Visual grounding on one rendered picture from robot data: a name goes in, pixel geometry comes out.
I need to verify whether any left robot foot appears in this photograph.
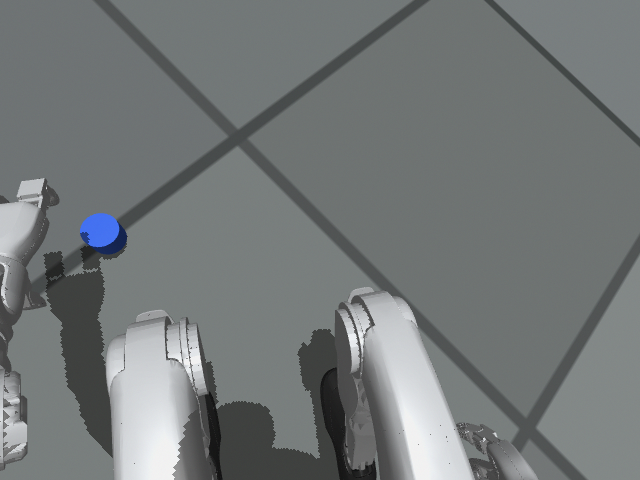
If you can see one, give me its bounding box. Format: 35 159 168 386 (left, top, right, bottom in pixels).
205 391 223 480

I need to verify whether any left robot hand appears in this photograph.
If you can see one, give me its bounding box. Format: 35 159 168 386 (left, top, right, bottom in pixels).
0 178 60 310

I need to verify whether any left robot arm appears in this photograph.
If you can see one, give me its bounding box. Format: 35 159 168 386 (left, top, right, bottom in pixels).
0 256 28 471

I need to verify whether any tin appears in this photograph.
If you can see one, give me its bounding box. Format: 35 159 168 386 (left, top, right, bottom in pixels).
80 213 127 255

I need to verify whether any right robot hand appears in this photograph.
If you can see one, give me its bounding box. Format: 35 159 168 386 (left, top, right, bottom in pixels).
456 423 539 480

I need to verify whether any right robot foot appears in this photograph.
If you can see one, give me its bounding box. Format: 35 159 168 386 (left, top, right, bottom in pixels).
320 367 376 480

